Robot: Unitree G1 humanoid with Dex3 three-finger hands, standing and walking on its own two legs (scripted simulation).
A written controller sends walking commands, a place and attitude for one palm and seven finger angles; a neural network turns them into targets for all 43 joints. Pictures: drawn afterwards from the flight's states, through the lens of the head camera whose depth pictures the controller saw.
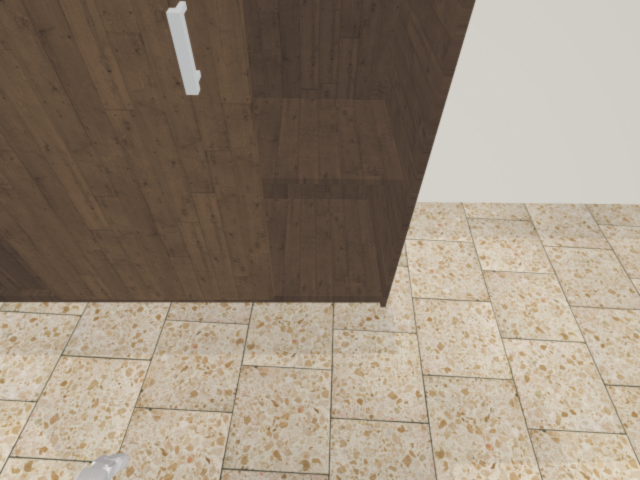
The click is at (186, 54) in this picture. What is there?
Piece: wardrobe's sliding door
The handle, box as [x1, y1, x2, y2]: [166, 1, 200, 94]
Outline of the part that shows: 179,1 174,8 169,8 166,14 186,94 197,94 199,91 198,80 200,77 199,70 196,70 194,66 183,13 186,9 185,1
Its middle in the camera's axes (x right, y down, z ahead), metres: -0.24 -0.34 +0.69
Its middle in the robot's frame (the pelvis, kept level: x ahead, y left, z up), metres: +0.76 +0.29 +0.17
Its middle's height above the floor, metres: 0.94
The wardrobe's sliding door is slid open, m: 0.39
